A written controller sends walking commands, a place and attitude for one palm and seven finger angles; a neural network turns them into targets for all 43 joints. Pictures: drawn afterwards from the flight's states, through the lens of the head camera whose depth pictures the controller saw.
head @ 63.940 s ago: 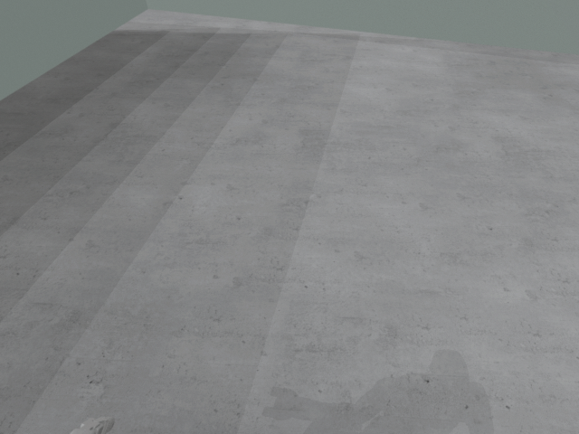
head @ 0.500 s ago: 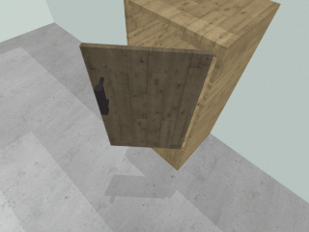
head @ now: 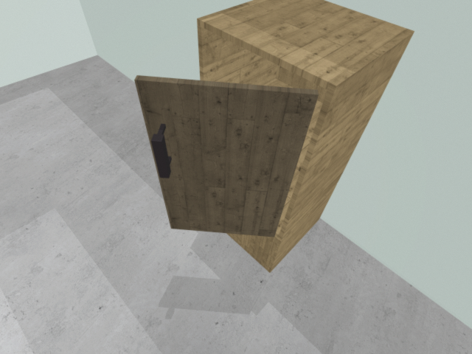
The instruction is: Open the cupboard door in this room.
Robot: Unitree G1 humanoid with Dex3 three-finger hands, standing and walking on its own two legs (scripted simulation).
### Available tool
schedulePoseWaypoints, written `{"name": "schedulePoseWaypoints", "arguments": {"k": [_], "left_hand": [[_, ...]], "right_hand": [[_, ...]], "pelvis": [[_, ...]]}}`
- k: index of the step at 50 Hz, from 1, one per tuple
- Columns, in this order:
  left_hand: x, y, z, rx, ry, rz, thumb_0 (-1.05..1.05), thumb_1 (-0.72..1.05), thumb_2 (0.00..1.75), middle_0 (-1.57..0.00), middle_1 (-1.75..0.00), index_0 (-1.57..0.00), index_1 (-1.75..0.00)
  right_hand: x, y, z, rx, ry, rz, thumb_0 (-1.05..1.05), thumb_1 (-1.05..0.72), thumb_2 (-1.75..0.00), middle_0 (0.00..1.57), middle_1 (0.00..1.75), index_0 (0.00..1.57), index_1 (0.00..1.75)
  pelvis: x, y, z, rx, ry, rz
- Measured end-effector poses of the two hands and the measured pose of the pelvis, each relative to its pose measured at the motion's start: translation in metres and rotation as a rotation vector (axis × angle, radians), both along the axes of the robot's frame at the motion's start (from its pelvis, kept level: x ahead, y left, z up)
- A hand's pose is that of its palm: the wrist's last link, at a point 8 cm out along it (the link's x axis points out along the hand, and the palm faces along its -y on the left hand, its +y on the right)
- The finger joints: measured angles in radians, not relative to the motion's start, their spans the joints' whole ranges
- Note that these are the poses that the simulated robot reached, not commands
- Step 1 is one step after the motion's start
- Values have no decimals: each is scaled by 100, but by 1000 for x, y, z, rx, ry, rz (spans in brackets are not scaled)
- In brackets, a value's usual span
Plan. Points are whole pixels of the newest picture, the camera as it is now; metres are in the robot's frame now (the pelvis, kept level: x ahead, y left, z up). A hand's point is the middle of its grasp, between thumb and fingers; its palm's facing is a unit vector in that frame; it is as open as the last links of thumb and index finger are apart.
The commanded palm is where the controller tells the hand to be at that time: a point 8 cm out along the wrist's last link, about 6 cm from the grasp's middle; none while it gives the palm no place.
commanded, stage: come to a stop and stand still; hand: left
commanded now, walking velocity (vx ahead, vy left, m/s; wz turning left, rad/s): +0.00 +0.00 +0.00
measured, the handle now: (163, 151) +0.54 +0.21 -0.02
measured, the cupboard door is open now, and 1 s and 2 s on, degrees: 40 40 40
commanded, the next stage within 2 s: look again from close up in 0.04 s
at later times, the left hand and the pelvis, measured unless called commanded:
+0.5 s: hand out of the picture -0.04 +0.18 -0.18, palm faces +0.04 -0.98 -0.20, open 7.4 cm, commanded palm none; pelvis -0.02 +0.00 -0.01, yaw +1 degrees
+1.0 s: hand (135, 322) +0.17 +0.17 -0.03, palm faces +0.05 -1.00 -0.06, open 8.0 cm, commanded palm +0.09 +0.24 -0.06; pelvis -0.04 -0.02 -0.07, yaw +2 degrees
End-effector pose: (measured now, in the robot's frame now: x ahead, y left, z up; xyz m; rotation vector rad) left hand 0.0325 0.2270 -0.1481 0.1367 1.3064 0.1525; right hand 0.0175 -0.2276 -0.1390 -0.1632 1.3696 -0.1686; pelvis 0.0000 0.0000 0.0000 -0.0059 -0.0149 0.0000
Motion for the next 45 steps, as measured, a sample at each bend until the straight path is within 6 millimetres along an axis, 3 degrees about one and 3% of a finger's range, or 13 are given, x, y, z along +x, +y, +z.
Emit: {"name": "schedulePoseWaypoints", "arguments": {"k": [9,14,25,36,38,40,43,45], "left_hand": [[-55,-6,0,-2,128,2,1,91,90,-20,-29,-20,-30],[-73,-4,-2,4,136,10,1,91,90,-20,-29,-20,-30],[-74,0,1,14,62,22,1,90,90,-20,-29,-20,-30],[-69,-10,-1,2,39,14,1,90,90,-20,-29,-20,-30],[-42,-5,17,7,-123,108,2,91,89,-20,-30,-20,-30],[-1,4,55,60,-410,142,2,92,89,-20,-30,-20,-30],[57,10,110,81,-804,128,3,89,88,-20,-32,-20,-32],[89,10,132,66,-1031,74,2,86,86,-20,-34,-20,-34]], "right_hand": [[-14,4,-2,14,10,-2,0,-92,-90,20,30,20,30],[-12,7,-7,15,-54,18,0,-92,-90,20,30,20,30],[-12,4,-7,22,-96,42,1,-92,-90,20,30,20,30],[-26,-1,-4,22,-66,39,0,-91,-90,20,30,20,30],[-19,-4,1,-2,-150,38,1,-91,-90,20,30,20,30],[-3,-9,7,-23,-295,36,1,-91,-90,20,30,20,30],[31,-18,14,-40,-486,71,1,-91,-90,20,30,20,30],[57,-25,17,-49,-594,105,1,-91,-90,20,30,20,30]], "pelvis": [[-3,2,1,-7,1,-5],[-10,6,-4,-6,-17,11],[-22,5,-5,5,-15,20],[-26,-3,-4,1,-13,19],[-28,-4,-6,3,-23,21],[-28,-6,-9,8,-14,33],[-33,-9,-17,2,12,65],[-37,-11,-27,-1,60,67]]}}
